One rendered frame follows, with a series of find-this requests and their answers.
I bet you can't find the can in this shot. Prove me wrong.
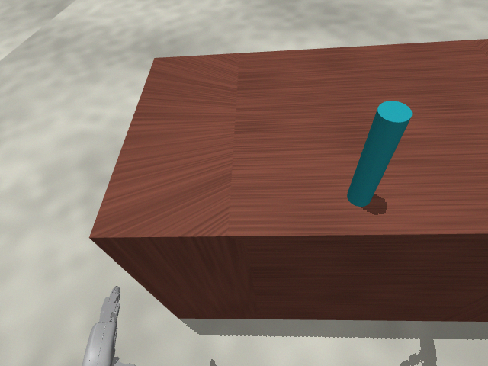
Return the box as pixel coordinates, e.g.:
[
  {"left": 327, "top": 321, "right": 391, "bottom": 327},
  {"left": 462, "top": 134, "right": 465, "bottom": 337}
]
[{"left": 347, "top": 101, "right": 413, "bottom": 207}]

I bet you can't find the left robot hand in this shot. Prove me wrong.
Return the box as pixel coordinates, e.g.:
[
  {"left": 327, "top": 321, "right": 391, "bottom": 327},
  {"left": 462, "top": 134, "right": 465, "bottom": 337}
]
[{"left": 82, "top": 286, "right": 136, "bottom": 366}]

